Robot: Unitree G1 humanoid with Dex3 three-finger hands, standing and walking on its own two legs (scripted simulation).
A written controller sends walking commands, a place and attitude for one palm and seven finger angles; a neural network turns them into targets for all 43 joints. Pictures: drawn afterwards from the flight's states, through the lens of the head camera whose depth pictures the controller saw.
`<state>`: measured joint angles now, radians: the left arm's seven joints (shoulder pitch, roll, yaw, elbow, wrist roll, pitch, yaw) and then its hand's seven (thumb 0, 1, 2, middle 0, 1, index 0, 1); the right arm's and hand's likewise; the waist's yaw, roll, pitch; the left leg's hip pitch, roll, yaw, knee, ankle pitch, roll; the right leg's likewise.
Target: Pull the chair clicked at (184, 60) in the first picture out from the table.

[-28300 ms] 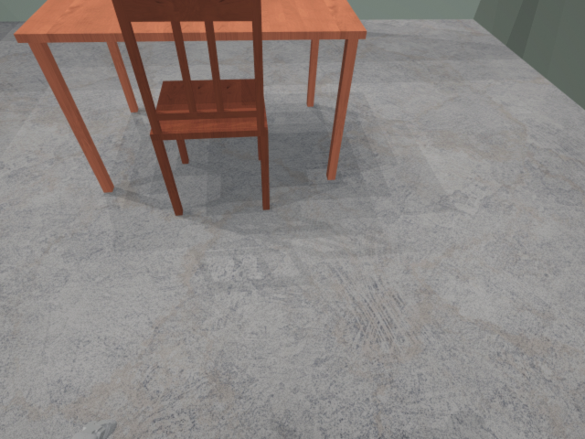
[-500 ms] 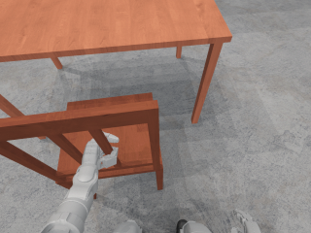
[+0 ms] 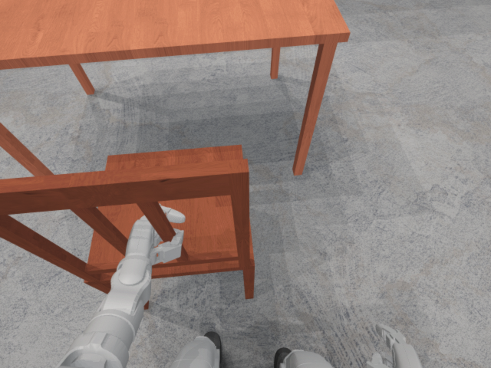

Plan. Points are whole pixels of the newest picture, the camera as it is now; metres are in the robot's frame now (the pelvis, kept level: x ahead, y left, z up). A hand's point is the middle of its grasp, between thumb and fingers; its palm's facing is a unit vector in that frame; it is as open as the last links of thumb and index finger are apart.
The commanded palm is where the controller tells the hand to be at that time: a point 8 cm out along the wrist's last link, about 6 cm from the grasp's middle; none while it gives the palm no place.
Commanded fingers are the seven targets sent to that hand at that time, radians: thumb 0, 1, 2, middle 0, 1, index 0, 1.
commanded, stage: step backward, pulling the chair out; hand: left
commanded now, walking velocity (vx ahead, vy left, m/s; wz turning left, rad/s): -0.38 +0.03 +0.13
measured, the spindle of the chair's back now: (116, 239) +0.34 +0.25 -0.08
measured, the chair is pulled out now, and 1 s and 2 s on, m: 0.36 0.52 0.53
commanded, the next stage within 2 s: stop walking, hand still on the chair in 0.70 s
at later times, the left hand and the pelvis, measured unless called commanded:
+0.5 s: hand (170, 300) +0.23 +0.13 -0.07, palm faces -0.01 -0.98 -0.20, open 5.6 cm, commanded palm +0.21 +0.18 -0.07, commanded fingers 0.00 0.90 0.90 -0.50 -1.45 -0.50 -1.45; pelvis -0.09 -0.01 +0.00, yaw +0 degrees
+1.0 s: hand (177, 343) +0.16 +0.11 -0.07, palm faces +0.02 -0.98 -0.18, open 5.6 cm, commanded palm +0.15 +0.17 -0.05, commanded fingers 0.00 0.90 0.90 -0.50 -1.45 -0.50 -1.45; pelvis -0.14 -0.02 +0.00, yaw +3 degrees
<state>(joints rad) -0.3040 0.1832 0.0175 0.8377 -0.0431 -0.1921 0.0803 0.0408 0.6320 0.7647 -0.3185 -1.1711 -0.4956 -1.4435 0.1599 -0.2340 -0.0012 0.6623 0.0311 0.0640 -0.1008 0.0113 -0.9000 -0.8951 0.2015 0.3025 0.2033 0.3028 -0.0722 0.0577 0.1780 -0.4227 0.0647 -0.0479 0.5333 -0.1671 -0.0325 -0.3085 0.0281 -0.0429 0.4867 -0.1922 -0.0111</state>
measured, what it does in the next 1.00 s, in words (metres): walks backwards: right foot, then left foot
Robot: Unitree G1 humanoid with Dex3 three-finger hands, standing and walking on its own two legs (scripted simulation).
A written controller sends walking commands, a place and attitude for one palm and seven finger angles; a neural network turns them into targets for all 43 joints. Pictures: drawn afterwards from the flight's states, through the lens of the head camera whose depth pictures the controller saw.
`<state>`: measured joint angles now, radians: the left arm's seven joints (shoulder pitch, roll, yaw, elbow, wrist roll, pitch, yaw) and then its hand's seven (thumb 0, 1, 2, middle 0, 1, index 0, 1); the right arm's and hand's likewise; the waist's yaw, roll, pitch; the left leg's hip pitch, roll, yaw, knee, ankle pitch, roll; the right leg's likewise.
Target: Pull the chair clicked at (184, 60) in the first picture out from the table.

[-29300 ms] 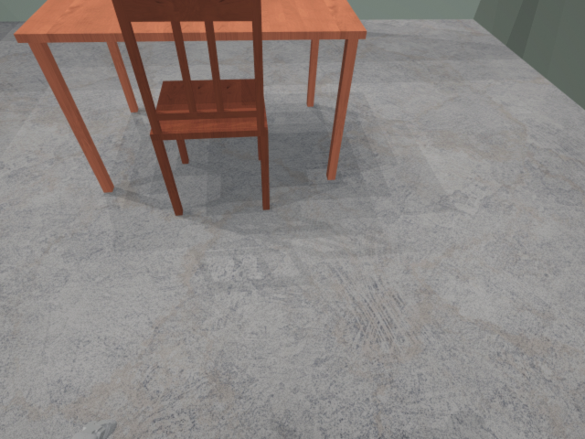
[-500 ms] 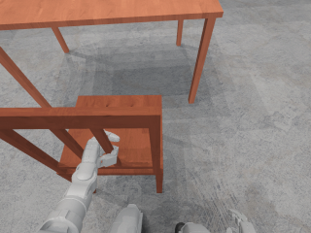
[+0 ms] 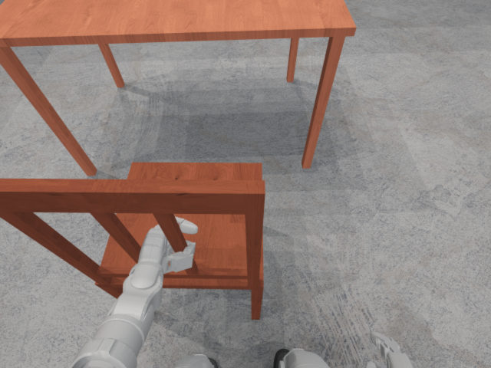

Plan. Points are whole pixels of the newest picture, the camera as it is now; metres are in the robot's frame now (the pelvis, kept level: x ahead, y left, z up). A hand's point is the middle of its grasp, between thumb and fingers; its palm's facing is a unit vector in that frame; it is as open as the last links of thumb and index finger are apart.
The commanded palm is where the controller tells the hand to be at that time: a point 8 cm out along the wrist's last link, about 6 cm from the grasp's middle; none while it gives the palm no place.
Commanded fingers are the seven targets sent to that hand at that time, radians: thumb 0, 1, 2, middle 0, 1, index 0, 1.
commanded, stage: stop walking, hand still on the chair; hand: left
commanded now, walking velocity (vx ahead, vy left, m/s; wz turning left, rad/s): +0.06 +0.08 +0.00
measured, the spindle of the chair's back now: (130, 245) +0.34 +0.24 -0.08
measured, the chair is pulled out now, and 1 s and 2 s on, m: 0.52 0.53 0.53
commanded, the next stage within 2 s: open the thumb and straighten the fingers in 0.70 s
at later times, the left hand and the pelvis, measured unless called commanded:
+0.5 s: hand (185, 258) +0.30 +0.12 -0.06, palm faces -0.14 -0.98 -0.17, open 5.7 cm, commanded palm +0.30 +0.17 -0.05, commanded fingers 0.00 0.90 0.90 -0.50 -1.45 -0.50 -1.45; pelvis +0.06 +0.03 +0.01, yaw -2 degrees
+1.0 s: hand (181, 252) +0.31 +0.13 -0.06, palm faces -0.15 -0.98 -0.15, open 6.9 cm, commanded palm +0.30 +0.18 -0.04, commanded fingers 0.00 -0.43 0.26 -0.47 -1.38 -0.47 -1.38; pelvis +0.06 +0.02 +0.00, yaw -1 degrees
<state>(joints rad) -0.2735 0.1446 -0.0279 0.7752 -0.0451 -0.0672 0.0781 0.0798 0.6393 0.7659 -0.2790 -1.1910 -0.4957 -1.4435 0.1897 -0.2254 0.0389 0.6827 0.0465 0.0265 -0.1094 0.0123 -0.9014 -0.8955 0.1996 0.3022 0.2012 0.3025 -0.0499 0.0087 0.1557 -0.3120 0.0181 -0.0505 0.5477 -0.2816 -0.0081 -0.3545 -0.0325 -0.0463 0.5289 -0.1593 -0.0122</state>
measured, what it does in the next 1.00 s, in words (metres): shifts its weight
